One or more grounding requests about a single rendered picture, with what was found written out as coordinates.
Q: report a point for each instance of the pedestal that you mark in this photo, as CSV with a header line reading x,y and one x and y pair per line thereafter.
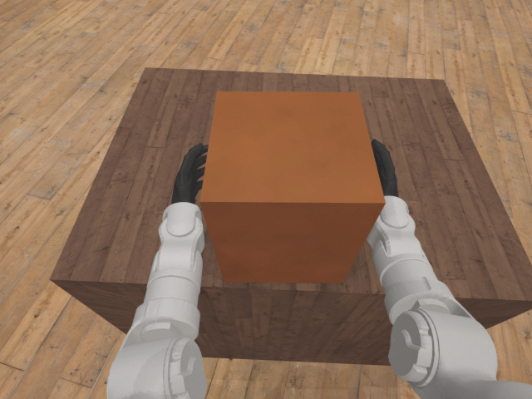
x,y
461,223

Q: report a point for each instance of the robot left forearm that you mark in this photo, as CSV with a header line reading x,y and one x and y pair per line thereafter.
x,y
171,298

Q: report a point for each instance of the robot left hand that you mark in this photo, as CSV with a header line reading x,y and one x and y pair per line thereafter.
x,y
186,186

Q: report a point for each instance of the carton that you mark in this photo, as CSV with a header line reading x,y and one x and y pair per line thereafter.
x,y
291,188

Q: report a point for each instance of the robot right hand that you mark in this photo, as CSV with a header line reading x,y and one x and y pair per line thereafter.
x,y
385,168

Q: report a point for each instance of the left robot upper arm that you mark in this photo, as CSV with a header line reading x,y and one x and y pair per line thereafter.
x,y
165,368

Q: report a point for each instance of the robot right forearm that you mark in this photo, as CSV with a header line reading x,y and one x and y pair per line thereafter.
x,y
403,268

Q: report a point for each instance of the right robot upper arm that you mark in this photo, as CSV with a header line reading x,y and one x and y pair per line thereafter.
x,y
445,356

